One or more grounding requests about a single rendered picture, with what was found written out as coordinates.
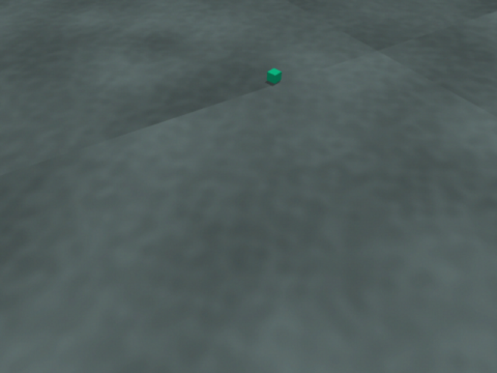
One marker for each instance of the small box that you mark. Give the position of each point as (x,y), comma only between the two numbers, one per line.
(274,75)

